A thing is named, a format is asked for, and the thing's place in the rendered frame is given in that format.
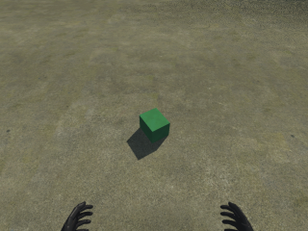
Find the left robot hand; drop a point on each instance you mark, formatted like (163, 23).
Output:
(73, 222)

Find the right robot hand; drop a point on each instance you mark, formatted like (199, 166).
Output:
(241, 222)

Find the carton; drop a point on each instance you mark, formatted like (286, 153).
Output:
(154, 125)

